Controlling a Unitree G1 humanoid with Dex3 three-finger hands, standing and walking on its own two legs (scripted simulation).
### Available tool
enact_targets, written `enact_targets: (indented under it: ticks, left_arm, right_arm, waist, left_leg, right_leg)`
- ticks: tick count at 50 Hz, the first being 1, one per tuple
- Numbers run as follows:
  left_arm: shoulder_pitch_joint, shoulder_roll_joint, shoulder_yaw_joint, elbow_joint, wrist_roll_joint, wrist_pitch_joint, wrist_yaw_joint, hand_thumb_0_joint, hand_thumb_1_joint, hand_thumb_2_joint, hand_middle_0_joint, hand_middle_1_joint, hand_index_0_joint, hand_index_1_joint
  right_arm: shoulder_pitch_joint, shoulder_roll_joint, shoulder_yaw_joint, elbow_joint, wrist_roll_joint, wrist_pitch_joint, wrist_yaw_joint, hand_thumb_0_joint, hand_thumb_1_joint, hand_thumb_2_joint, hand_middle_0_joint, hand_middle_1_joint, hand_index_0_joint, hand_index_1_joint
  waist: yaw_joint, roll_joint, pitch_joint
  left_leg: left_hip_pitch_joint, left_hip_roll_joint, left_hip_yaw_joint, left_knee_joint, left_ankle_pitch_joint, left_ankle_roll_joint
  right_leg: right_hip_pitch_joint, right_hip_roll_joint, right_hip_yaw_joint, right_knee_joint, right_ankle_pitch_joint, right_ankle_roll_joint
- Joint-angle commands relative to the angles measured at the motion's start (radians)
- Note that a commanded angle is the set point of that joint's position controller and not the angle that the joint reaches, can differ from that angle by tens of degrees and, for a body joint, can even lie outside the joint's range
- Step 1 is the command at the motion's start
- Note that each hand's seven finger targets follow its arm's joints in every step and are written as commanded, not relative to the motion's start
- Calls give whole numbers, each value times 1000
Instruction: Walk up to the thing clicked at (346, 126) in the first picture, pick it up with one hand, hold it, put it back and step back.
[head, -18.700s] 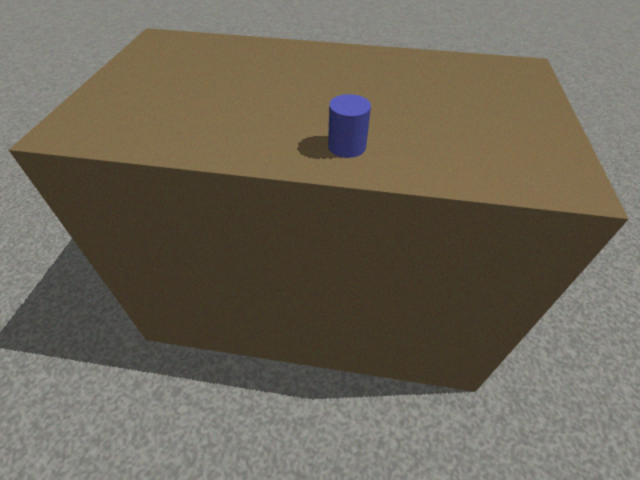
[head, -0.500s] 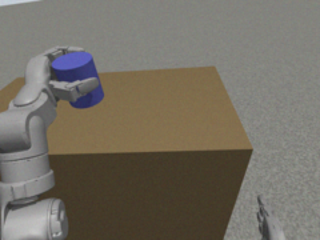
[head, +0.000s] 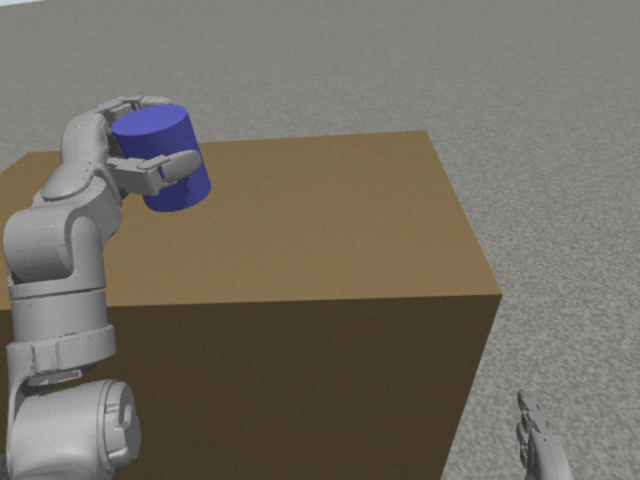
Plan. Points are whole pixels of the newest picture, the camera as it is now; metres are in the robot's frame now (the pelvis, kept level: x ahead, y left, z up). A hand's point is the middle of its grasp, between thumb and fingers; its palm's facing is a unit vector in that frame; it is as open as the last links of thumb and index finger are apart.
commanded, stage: crouch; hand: left
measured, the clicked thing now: (165, 158) +0.37 +0.16 +0.30
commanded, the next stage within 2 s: lower in 1.04 s
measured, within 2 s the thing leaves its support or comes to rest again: rests again in 1.96 s
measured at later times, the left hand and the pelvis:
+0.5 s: hand (174, 185) +0.44 +0.20 +0.22, palm faces +0.24 -0.97 +0.00, open 10.7 cm; pelvis +0.01 +0.00 +0.00, yaw -1 degrees
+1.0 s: hand (178, 193) +0.48 +0.21 +0.19, palm faces +0.26 -0.97 -0.01, open 10.7 cm; pelvis +0.04 +0.00 +0.00, yaw -1 degrees
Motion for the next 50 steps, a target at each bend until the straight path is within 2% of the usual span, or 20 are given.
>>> enact_targets:
  ticks: [1, 5, 7, 8, 17, 21, 23, 25, 28, 33, 34, 36, 39, 40, 41, 43, 46, 47, 49, 50]
  left_arm:
    - [-553, 197, 31, -115, 12, -166, -4, 0, 81, 1278, -1338, -1446, -1352, -1455]
    - [-622, 269, 66, -78, 23, -267, -22, 0, 87, 1276, -1330, -1438, -1343, -1447]
    - [-662, 283, 57, -72, 40, -319, -25, 0, 89, 1267, -1327, -1428, -1339, -1439]
    - [-663, 307, 82, -52, 39, -341, -27, 0, 114, 1291, -1332, -1448, -1345, -1458]
    - [-646, 296, 64, 116, 62, -505, -48, 0, 89, 1324, -1337, -1466, -1348, -1480]
    - [-607, 322, 76, 202, 67, -555, -64, 0, 120, 1320, -1323, -1462, -1338, -1471]
    - [-622, 298, 50, 193, 71, -589, -79, 0, 122, 1325, -1330, -1471, -1346, -1480]
    - [-641, 355, 89, 190, 71, -617, -81, 0, 123, 1349, -1344, -1490, -1359, -1501]
    - [-620, 307, 57, 214, 75, -649, -87, 0, 115, 1336, -1328, -1480, -1347, -1487]
    - [-606, 337, 80, 224, 77, -697, -91, 0, 101, 1355, -1339, -1494, -1357, -1504]
    - [-580, 343, 90, 252, 74, -699, -89, 0, 99, 1351, -1339, -1491, -1357, -1500]
    - [-636, 331, 70, 187, 79, -722, -89, 0, 126, 1369, -1339, -1494, -1355, -1505]
    - [-555, 335, 95, 263, 73, -728, -88, 0, 123, 1367, -1310, -1482, -1329, -1490]
    - [-584, 341, 84, 209, 81, -739, -87, 0, 138, 1351, -1301, -1464, -1319, -1473]
    - [-596, 357, 100, 215, 77, -748, -89, 0, 148, 1350, -1314, -1465, -1330, -1474]
    - [-558, 351, 107, 228, 80, -751, -89, 0, 112, 1342, -1319, -1473, -1339, -1480]
    - [-532, 325, 92, 295, 76, -766, -100, 0, 97, 1342, -1309, -1465, -1327, -1474]
    - [-535, 325, 82, 271, 79, -769, -104, 0, 103, 1335, -1303, -1458, -1322, -1466]
    - [-565, 371, 108, 262, 80, -779, -104, 0, 114, 1353, -1318, -1473, -1336, -1482]
    - [-579, 352, 90, 249, 82, -784, -104, 0, 138, 1359, -1321, -1471, -1338, -1481]
  right_arm:
    - [-129, -118, -22, -172, -4, -77, -23, 0, 555, -51, 49, 51, 49, 51]
    - [-126, -127, -20, -160, -18, -94, -44, 0, 556, -51, 49, 51, 49, 51]
    - [-138, -128, -19, -163, -24, -104, -52, 0, 550, -53, 49, 51, 49, 51]
    - [-131, -136, -20, -162, -28, -106, -58, 0, 551, -54, 49, 51, 49, 51]
    - [-136, -102, 17, -189, -37, -118, -72, 0, 539, -57, 49, 51, 49, 51]
    - [-87, -146, -19, -179, -42, -116, -74, 0, 544, -55, 49, 50, 49, 50]
    - [-84, -100, 22, -185, -42, -120, -63, 0, 542, -55, 49, 50, 49, 50]
    - [-61, -118, 3, -193, -41, -119, -61, 0, 541, -56, 49, 50, 49, 50]
    - [-75, -112, 9, -199, -44, -116, -55, 0, 545, -54, 49, 50, 49, 50]
    - [-78, -100, 29, -214, -45, -107, -50, 0, 539, -56, 49, 50, 49, 50]
    - [-73, -130, 2, -204, -45, -103, -53, 0, 538, -56, 49, 50, 49, 50]
    - [-64, -100, 29, -208, -49, -95, -48, 0, 539, -56, 49, 50, 49, 50]
    - [-48, -120, 16, -190, -49, -79, -48, 0, 543, -55, 50, 50, 49, 50]
    - [-71, -118, 6, -180, -48, -76, -48, 0, 544, -54, 49, 50, 49, 50]
    - [-40, -126, 1, -179, -52, -70, -48, 0, 541, -55, 49, 50, 49, 50]
    - [-78, -109, 15, -213, -50, -67, -46, 0, 539, -55, 49, 50, 49, 50]
    - [-55, -121, 10, -191, -53, -50, -44, 0, 536, -56, 49, 50, 49, 50]
    - [-84, -106, 25, -203, -51, -47, -40, 0, 539, -55, 50, 50, 49, 50]
    - [-57, -126, 3, -167, -52, -34, -44, 0, 536, -56, 50, 50, 49, 50]
    - [-104, -105, 19, -184, -50, -33, -43, 0, 545, -54, 50, 50, 49, 50]
  waist:
    - [-26, -98, -149]
    - [-31, -67, -217]
    - [-35, -30, -261]
    - [-34, -38, -264]
    - [-46, -24, -292]
    - [-67, -37, -275]
    - [-57, -21, -276]
    - [-61, -33, -288]
    - [-58, 2, -302]
    - [-54, -16, -315]
    - [-58, -7, -303]
    - [-63, 26, -349]
    - [-66, 10, -332]
    - [-57, 30, -333]
    - [-74, 11, -360]
    - [-61, -15, -360]
    - [-79, -19, -359]
    - [-63, 3, -365]
    - [-76, 0, -347]
    - [-71, 11, -341]
  left_leg:
    - [49, -13, 5, -109, 1, 11]
    - [56, -14, 5, -95, 12, 14]
    - [65, -11, 3, -85, 35, 9]
    - [74, -6, -3, -80, 40, 8]
    - [49, 5, -9, -80, 43, 5]
    - [47, 4, 1, -72, 70, 6]
    - [38, 4, 1, -73, 86, 6]
    - [37, 0, 5, -69, 103, 10]
    - [66, 6, 3, -65, 156, 3]
    - [64, 6, 2, -59, 199, 6]
    - [76, 9, 1, -61, 201, 3]
    - [97, 10, 1, -56, 235, -1]
    - [96, 14, 0, -47, 296, -3]
    - [105, 13, -1, -47, 301, -3]
    - [112, 14, 2, -37, 322, 1]
    - [95, 11, 1, -39, 324, 3]
    - [107, 17, -2, -29, 383, 0]
    - [106, 13, 2, -25, 395, 3]
    - [89, 10, 5, -32, 366, 6]
    - [85, 6, 6, -39, 335, 7]
  right_leg:
    - [-18, 26, -44, -121, 11, -14]
    - [-5, 22, -34, -115, 24, -13]
    - [-4, 23, -34, -98, 47, -17]
    - [-6, 27, -35, -98, 54, -16]
    - [0, 37, -33, -85, 67, -15]
    - [-19, 42, -30, -91, 88, -17]
    - [-5, 41, -31, -87, 102, -19]
    - [13, 37, -25, -92, 116, -17]
    - [2, 42, -28, -81, 157, -24]
    - [33, 41, -30, -80, 195, -22]
    - [18, 44, -31, -81, 194, -25]
    - [29, 43, -31, -78, 220, -26]
    - [38, 45, -32, -74, 261, -29]
    - [23, 46, -33, -73, 262, -29]
    - [39, 43, -30, -76, 284, -25]
    - [67, 42, -30, -71, 298, -23]
    - [53, 44, -32, -69, 331, -24]
    - [62, 41, -29, -70, 348, -23]
    - [61, 38, -27, -75, 343, -21]
    - [58, 34, -27, -77, 324, -21]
